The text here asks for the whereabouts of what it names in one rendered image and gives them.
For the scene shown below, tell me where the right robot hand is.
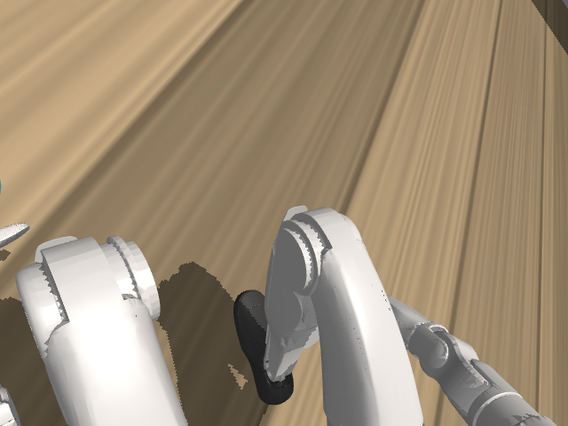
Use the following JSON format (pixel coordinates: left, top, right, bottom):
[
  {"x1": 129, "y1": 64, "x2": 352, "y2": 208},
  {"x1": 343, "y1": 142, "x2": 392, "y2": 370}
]
[{"x1": 387, "y1": 295, "x2": 430, "y2": 350}]

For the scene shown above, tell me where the right robot arm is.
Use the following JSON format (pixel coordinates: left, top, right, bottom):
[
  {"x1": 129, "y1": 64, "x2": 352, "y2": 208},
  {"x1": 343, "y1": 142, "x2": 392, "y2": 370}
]
[{"x1": 408, "y1": 322, "x2": 557, "y2": 426}]

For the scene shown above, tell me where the right robot foot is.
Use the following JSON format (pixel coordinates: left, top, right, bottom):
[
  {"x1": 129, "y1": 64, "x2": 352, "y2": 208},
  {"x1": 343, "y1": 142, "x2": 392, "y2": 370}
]
[{"x1": 233, "y1": 290, "x2": 294, "y2": 405}]

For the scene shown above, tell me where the left robot hand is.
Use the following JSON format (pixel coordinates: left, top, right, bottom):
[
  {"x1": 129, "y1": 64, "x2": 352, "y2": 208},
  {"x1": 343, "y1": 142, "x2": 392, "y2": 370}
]
[{"x1": 0, "y1": 224, "x2": 30, "y2": 248}]

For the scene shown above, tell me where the left robot arm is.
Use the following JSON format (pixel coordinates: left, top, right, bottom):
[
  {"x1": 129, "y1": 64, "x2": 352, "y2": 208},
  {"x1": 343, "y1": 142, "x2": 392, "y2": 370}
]
[{"x1": 0, "y1": 383, "x2": 21, "y2": 426}]

